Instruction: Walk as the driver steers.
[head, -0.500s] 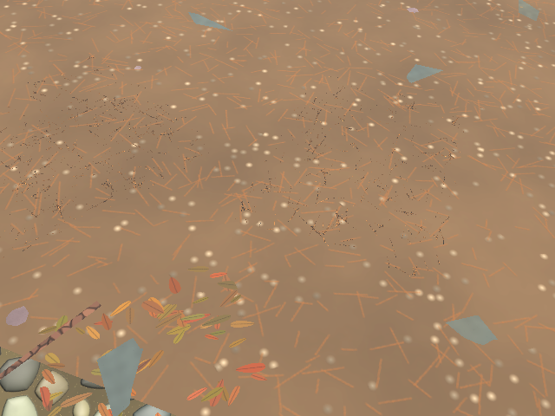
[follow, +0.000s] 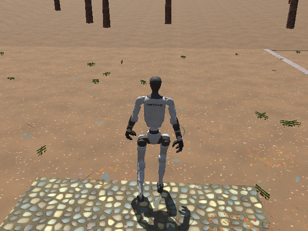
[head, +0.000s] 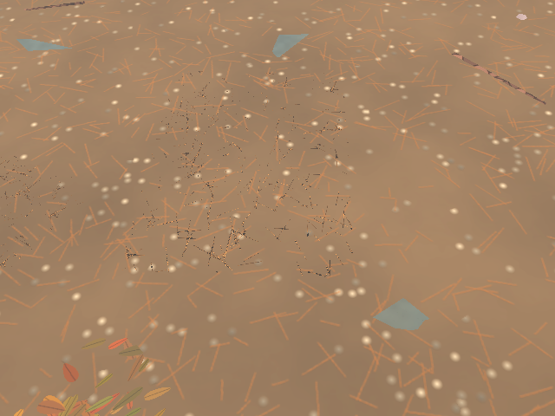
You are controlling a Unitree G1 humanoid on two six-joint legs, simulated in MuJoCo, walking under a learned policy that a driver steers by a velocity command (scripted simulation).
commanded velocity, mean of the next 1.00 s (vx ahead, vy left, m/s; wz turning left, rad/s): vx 0.49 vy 0.00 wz -0.01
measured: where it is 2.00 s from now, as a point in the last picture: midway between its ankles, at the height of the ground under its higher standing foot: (271, 213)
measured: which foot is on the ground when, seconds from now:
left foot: up 0.00-0.46, down 0.48-1.00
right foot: down 0.00-0.48, up 0.50-1.00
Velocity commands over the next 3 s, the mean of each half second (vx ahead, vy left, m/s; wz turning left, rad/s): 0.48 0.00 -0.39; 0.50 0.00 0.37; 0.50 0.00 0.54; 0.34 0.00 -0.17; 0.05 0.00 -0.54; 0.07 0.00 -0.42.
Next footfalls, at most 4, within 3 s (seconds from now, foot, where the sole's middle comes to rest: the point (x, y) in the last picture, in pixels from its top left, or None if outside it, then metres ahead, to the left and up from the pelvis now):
0.48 left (286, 404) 0.48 0.02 -0.75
1.02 right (354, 293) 0.75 -0.17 -0.75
1.56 left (248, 236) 0.95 0.11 -0.75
2.04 right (281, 176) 1.17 0.00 -0.75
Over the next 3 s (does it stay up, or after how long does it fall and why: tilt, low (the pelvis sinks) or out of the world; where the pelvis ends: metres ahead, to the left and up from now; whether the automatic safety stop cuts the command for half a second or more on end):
stays up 1.07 0.08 0.02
